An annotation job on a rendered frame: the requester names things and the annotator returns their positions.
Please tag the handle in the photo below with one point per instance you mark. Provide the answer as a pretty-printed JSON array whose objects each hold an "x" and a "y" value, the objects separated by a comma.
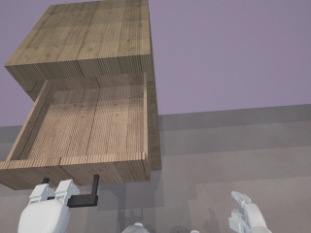
[{"x": 81, "y": 200}]

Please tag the cabinet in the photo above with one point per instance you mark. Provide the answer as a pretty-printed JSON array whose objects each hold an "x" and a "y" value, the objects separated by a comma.
[{"x": 90, "y": 39}]

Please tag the right robot hand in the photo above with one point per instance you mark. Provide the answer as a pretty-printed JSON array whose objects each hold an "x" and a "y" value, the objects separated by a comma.
[{"x": 242, "y": 222}]

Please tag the drawer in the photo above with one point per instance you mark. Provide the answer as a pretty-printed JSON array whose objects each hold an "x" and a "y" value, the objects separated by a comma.
[{"x": 81, "y": 127}]

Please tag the left robot hand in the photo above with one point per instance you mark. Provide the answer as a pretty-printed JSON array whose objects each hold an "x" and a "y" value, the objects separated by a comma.
[{"x": 48, "y": 216}]

